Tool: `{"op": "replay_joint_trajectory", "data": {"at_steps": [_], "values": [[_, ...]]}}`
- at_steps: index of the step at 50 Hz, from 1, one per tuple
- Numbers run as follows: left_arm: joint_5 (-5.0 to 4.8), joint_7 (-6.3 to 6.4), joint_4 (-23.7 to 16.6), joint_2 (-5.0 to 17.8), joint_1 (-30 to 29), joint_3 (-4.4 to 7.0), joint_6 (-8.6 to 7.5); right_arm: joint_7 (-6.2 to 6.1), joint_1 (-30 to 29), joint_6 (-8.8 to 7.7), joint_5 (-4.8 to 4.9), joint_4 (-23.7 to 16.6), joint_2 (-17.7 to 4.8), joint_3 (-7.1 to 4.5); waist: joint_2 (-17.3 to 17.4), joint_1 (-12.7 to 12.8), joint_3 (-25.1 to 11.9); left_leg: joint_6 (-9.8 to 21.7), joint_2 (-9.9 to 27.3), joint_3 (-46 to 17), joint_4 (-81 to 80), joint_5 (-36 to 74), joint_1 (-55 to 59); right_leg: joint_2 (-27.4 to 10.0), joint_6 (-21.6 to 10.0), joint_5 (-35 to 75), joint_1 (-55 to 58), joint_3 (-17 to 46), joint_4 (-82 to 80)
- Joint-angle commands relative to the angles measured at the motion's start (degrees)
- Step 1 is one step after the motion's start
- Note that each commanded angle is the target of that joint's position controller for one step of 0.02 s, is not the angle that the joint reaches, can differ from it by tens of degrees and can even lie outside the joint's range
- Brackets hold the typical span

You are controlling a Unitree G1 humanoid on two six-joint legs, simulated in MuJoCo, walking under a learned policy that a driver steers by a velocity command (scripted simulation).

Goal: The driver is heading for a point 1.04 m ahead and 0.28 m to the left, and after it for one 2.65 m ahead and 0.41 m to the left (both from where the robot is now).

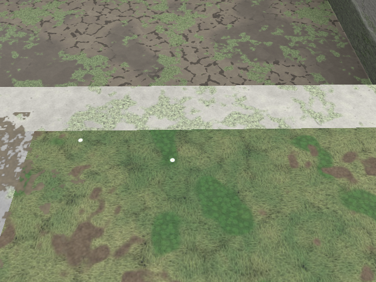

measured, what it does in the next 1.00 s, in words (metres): walks ahead, turning left: left foot, then right foot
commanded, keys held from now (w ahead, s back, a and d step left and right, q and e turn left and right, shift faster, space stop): w+q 0.78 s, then no key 0.22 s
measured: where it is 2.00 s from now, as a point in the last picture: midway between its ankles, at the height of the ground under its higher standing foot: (144, 196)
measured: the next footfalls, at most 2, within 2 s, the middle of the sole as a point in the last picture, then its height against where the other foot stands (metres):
left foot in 0.04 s outside the picture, level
right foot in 0.52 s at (215, 271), level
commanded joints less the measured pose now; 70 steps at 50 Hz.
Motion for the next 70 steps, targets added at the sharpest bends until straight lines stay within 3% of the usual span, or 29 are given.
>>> {"op": "replay_joint_trajectory", "data": {"at_steps": [1, 2, 3, 4, 5, 6, 8, 11, 17, 22, 25, 26, 27, 28, 29, 31, 39, 44, 47, 50, 51, 52, 53, 54, 57, 66, 68, 69, 70], "values": [[0.03, 0.89, -3.4, 10.5, -1.9, 2.2, 1.17, 0.57, 5.8, -0.59, 0.05, -3.1, -8.8, -3.36, -5.6, -7.1, -4.3, 3.4, -5.0, 4.6, -1.3, -5.1, 11.5, -15.8, -6.0, 55.9, -0.9, 0.2, 18.5], [0.53, 1.34, -4.7, 9.6, -1.3, 1.63, 1.38, -0.07, 15.7, -0.33, 0.2, -0.7, -12.9, -5.42, -2.8, -10.9, -9.9, 5.9, -3.9, -0.6, -1.7, -4.1, 27.5, -13.2, -3.8, 50.1, -10.6, -1.1, 33.3], [1.73, 0.39, -7.4, 3.1, 3.6, -0.64, -0.1, -0.79, 21.2, 0.02, 0.08, -0.4, -19.7, -7.24, 10.8, -8.4, -17.2, 16.3, 11.0, -29.6, -4.3, -11.7, 50.2, -4.0, 0.6, 17.8, -36.2, -0.7, 56.4], [0.83, -0.43, -7.6, 3.5, 1.4, -1.04, -2.63, -0.73, 21.4, -0.16, 0.14, -1.1, -16.7, -5.96, 10.3, -8.7, -22.7, 19.9, 16.4, -49.8, -15.4, -17.1, 57.0, 1.9, 0.5, -11.9, -47.4, 11.0, 65.7], [-1.49, -1.17, -9.2, 7.7, -4.0, 0.12, -4.32, -0.85, 19.6, -0.45, -0.36, -1.3, -13.2, -4.95, 7.5, -9.9, -16.2, 16.4, 14.8, -42.1, -16.3, -16.5, 53.2, -2.0, -1.2, -8.7, -53.4, 14.6, 68.0], [-1.91, -1.15, -10.1, 7.9, -6.9, 0.01, -5.12, -1.0, 16.0, -0.72, -0.43, -2.2, -11.2, -4.45, 3.1, -8.5, -10.7, 14.2, 12.4, -33.8, -16.3, -12.6, 45.2, -4.8, -2.3, -3.6, -53.3, 13.8, 64.6], [0.15, -0.28, -10.0, 8.3, -7.5, 0.92, -4.5, -1.12, 9.4, -0.85, -1.01, -4.4, -8.0, -3.34, -0.7, -3.9, -4.6, 11.9, 8.3, -23.9, -18.6, -2.5, 29.5, -8.6, -1.6, 2.4, -45.6, 13.4, 54.7], [1.22, 0.03, -11.0, 6.2, -6.9, 0.93, -2.54, -1.94, 9.0, -0.86, -0.84, -5.4, -9.3, -3.65, 0.9, -2.0, -3.2, 12.7, 5.8, -19.2, -21.3, 4.8, 21.5, -8.5, 1.2, 5.7, -41.0, 12.3, 47.6], [0.71, -0.33, -15.6, 3.6, -19.3, 0.0, -2.55, -3.78, 14.5, -0.16, -0.02, -4.6, -11.1, -4.32, 2.8, -6.2, -0.5, 8.5, 1.4, -14.7, -20.8, 0.1, 18.2, -3.9, 3.4, 25.4, -37.7, 11.0, 22.0], [-0.1, -1.52, -17.9, 6.3, -22.8, 0.58, -3.56, -4.26, 17.6, 0.76, 0.34, -3.8, -10.6, -4.37, 3.8, -6.9, -0.5, 7.1, 4.5, -21.8, -14.9, -3.1, 25.1, -2.5, 1.9, 23.9, -35.3, 13.5, 14.4], [-0.07, -1.55, -16.5, 8.6, -15.9, 1.64, -4.41, -4.44, 16.0, 1.34, -0.07, -4.9, -10.0, -4.34, 5.5, -2.7, -2.8, 5.4, 4.0, -24.5, -7.5, 2.1, 27.0, -2.2, -1.0, 18.0, -26.3, 12.3, 11.5], [0.73, -1.22, -15.3, 10.5, -9.2, 2.47, -4.69, -4.13, 15.5, 1.26, -0.41, -5.8, -7.7, -3.45, 4.0, 0.5, -8.4, 3.8, 0.8, -22.1, 1.8, 2.9, 24.0, -5.6, -3.5, 17.8, -14.7, 14.5, 12.1], [1.09, -0.74, -14.6, 13.9, -0.2, 3.23, -4.42, -3.99, 16.8, 1.16, -1.57, -7.1, -4.6, -2.26, -3.9, 3.2, -17.1, 1.4, -4.0, -16.0, 18.3, -9.8, 15.6, -15.8, -6.6, 15.0, 0.7, 24.9, 13.4], [1.25, -1.22, -12.6, 17.1, 2.3, 4.08, -3.51, -3.73, 25.3, 0.48, 0.72, -8.9, -2.5, -1.57, -25.0, -1.8, -21.0, -1.4, -9.6, -11.1, 34.6, -34.0, -5.3, -26.9, -15.5, 1.8, 15.0, 52.6, 7.1], [0.19, -1.44, -14.4, 10.3, -0.4, 2.63, -3.28, -3.99, 23.8, 0.59, 1.43, -6.9, -9.4, -2.72, -15.1, -0.2, -15.4, -2.0, -4.4, -13.0, 41.0, -30.9, -11.1, -25.9, -13.6, -8.0, 11.1, 52.0, 5.1], [0.65, -1.24, -15.3, 6.7, -5.4, 1.42, -2.62, -4.03, 14.8, 1.21, 0.41, -8.3, -11.0, -3.55, -4.8, 0.2, -4.8, -2.9, -0.6, -9.9, 40.2, -20.9, -9.7, -20.7, -9.8, 2.6, -3.1, 34.4, 3.4], [0.61, -0.88, -12.4, 8.2, -6.4, 2.21, -2.95, -2.65, 9.5, 2.35, 0.18, -12.8, -5.4, -2.89, -5.6, -2.0, -0.3, -4.6, 4.1, -7.0, 25.5, -8.1, -9.4, -17.0, -11.3, 24.2, -11.0, 12.7, -3.6], [-0.08, -0.23, -10.9, 9.8, -4.8, 2.2, -1.24, -1.14, 2.0, 1.05, -0.71, -15.3, -3.1, -1.82, -5.3, 0.0, 0.1, -4.1, -0.2, -0.7, 6.3, 3.7, 0.7, -13.8, -9.3, 42.6, -12.3, 3.0, 0.1], [-1.33, -0.11, -9.6, 11.4, -3.6, 2.52, -0.32, -0.27, 1.0, 0.95, -0.81, -16.6, -4.7, -2.39, -6.9, -0.9, -1.1, -1.9, -1.9, -0.6, 0.7, 0.4, 3.8, -15.8, -8.1, 45.9, -7.6, 3.7, 4.9], [-1.49, 0.11, -9.4, 10.4, -4.0, 2.12, 0.23, -0.91, 12.8, 0.87, -1.76, -13.1, -10.1, -4.94, -5.1, -7.9, -8.0, 2.2, -5.0, 0.4, -8.1, 11.4, 23.1, -12.0, -3.9, 47.8, -10.2, 0.9, 22.6], [1.03, -0.04, -11.1, 7.1, -2.9, 0.7, -0.07, -2.07, 18.4, 1.25, -2.88, -12.6, -14.9, -5.74, 3.4, -9.1, -15.1, 6.2, 6.8, -12.2, -3.1, 39.5, 39.4, -8.3, -0.7, 24.1, -22.7, -0.3, 39.1], [1.62, -1.34, -10.3, 2.3, 6.8, -1.55, -0.21, -2.31, 14.5, 1.43, -3.75, -13.9, -15.0, -4.18, 12.9, -2.7, -25.3, 18.9, 22.5, -31.2, -1.2, 54.6, 52.4, -2.4, 2.4, -21.8, -36.1, 6.7, 56.2], [0.05, -1.81, -7.9, 7.7, 5.0, -0.27, 0.45, -1.63, 14.6, 1.84, -2.74, -14.1, -9.8, -3.1, 5.2, -6.2, -29.1, 18.0, 19.4, -29.2, -3.9, 43.1, 47.4, -4.7, 2.5, -20.8, -34.4, 14.6, 58.0], [-1.37, -1.85, -9.9, 8.8, -0.9, 0.09, 1.13, -1.15, 10.6, 1.82, -2.0, -13.7, -8.3, -2.48, 4.4, -5.6, -19.7, 15.1, 15.7, -22.4, -6.3, 35.3, 41.4, -6.2, 2.6, -18.4, -38.4, 12.9, 56.7], [0.09, 0.19, -9.2, 7.7, -2.5, 0.32, 3.95, -1.16, 2.6, 1.88, -2.12, -12.8, -7.9, -2.32, 3.0, -1.1, -8.5, 10.3, 9.8, -14.4, -13.8, 17.4, 19.3, -8.1, 4.0, -8.7, -31.2, 11.4, 47.7], [1.22, 1.02, -7.1, 4.0, -3.9, -0.24, 4.97, -2.83, 0.5, 2.77, -2.19, -8.0, -5.2, -1.7, 4.7, -0.5, -5.9, 6.0, 5.9, -10.9, -17.6, -19.8, 10.2, -5.6, 2.0, 8.5, -16.1, 8.7, 21.2], [2.4, 0.74, -7.4, 5.5, -4.2, -0.22, 4.66, -2.79, 4.1, 2.84, -2.24, -5.7, -3.2, -1.05, 1.3, -1.2, -2.7, 0.5, 2.2, -9.4, -15.2, -27.5, 8.2, -8.5, -0.3, 13.5, -13.8, 12.2, 13.3], [1.86, 0.97, -7.8, 9.3, -5.1, 0.48, 4.59, -2.7, 6.6, 2.76, -2.52, -5.3, -4.3, -1.5, -4.5, -3.9, -0.7, -1.5, -1.0, -7.0, -12.6, -26.6, 8.5, -11.1, -1.8, 11.5, -16.7, 13.8, 12.8], [1.33, 0.79, -6.7, 8.5, -6.3, 0.65, 4.44, -3.06, 6.5, 2.88, -2.2, -5.2, -3.9, -1.61, -9.6, -4.5, 0.4, -3.0, -3.1, -3.5, -11.1, -20.4, 14.7, -9.8, -2.7, -3.4, -25.5, 13.9, 10.1]]}}
Over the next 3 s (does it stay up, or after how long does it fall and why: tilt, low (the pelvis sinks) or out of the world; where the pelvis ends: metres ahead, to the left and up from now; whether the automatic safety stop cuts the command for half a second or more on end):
stays up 0.93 0.36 0.01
